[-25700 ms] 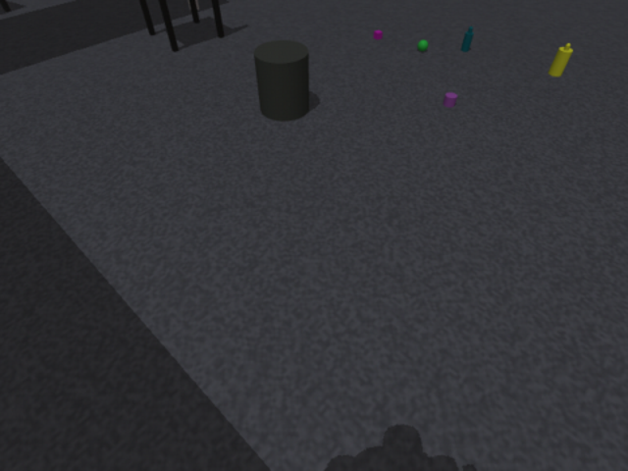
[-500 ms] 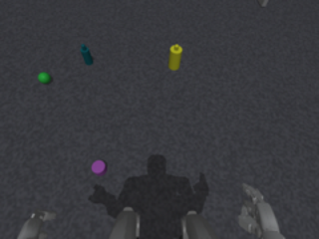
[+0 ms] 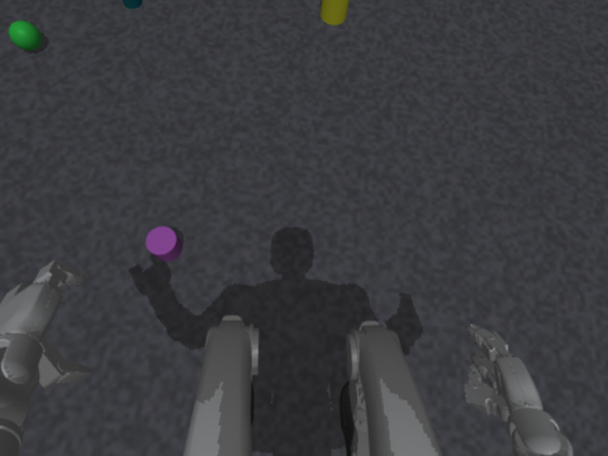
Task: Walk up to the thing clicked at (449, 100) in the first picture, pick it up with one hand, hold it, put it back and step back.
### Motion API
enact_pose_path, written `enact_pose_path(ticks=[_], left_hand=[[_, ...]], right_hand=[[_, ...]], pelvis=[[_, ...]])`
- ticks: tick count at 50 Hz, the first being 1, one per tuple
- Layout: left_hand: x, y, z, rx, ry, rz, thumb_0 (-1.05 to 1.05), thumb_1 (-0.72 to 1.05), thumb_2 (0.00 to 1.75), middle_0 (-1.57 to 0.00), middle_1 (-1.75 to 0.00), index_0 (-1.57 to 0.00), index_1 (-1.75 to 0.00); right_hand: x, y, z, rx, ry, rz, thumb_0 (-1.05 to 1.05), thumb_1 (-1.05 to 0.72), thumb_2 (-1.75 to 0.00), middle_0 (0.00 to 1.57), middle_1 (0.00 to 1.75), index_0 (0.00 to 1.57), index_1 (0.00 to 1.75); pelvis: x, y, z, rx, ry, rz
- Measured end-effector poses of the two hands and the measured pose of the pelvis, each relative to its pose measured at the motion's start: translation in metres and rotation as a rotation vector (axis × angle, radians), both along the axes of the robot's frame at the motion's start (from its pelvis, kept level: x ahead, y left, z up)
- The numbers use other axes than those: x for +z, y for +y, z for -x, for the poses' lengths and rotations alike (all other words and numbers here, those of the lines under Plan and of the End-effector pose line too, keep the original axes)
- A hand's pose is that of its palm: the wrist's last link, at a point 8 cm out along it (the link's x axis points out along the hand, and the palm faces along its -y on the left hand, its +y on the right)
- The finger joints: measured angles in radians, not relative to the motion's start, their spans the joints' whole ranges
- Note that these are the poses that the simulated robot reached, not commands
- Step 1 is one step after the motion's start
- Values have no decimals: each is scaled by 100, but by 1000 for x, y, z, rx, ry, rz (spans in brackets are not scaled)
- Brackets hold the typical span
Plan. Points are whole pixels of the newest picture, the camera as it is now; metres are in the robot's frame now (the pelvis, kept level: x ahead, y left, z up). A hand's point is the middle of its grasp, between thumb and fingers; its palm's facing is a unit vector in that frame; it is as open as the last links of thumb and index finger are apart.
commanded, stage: rise first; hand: left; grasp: from above
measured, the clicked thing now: (164, 244) +0.50 +0.34 -0.49
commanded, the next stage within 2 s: none
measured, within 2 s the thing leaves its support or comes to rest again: neither
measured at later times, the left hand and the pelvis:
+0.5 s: hand (99, 283) +0.36 +0.37 -0.27, palm faces -0.46 -0.14 -0.88, open 13.9 cm; pelvis -0.05 +0.01 -0.15, yaw -6 degrees
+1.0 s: hand (116, 260) +0.42 +0.38 -0.33, palm faces -0.45 -0.06 -0.89, open 14.1 cm; pelvis -0.03 +0.02 -0.18, yaw -8 degrees
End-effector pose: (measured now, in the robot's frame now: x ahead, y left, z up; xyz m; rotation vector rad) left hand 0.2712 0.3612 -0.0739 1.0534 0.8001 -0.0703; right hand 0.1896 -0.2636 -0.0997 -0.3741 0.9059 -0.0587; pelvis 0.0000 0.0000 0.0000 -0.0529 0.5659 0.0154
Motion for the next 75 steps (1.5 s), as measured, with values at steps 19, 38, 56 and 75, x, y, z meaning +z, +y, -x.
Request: enact_pose_path(ticks=[19,38,56,75], left_hand=[[-116,16,-80,-346,-80,-187,0,-48,102,-5,-108,-7,-107],[-174,20,-135,-458,-125,-322,0,-49,100,-9,-97,-10,-97],[-207,16,-163,-452,-107,-313,0,-53,101,-8,-99,-8,-99],[-225,11,-176,-451,-132,-294,0,-57,104,-7,-99,-7,-100]], right_hand=[[-140,-3,145,-96,411,42,0,-85,-88,20,30,20,30],[-161,1,161,-101,523,119,0,-88,-89,20,30,20,30],[-173,3,154,-56,584,132,0,-90,-90,20,30,20,30],[-176,5,178,-67,631,152,0,-90,-90,20,30,20,30]], pelvis=[[-129,7,44,-41,-14,62],[-170,19,39,-53,-10,109],[-184,19,28,-73,4,124],[-199,20,31,-93,-25,142]])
